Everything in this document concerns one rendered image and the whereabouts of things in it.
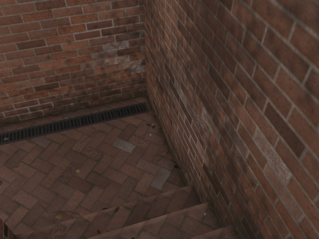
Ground stairs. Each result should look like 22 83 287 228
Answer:
15 184 240 239

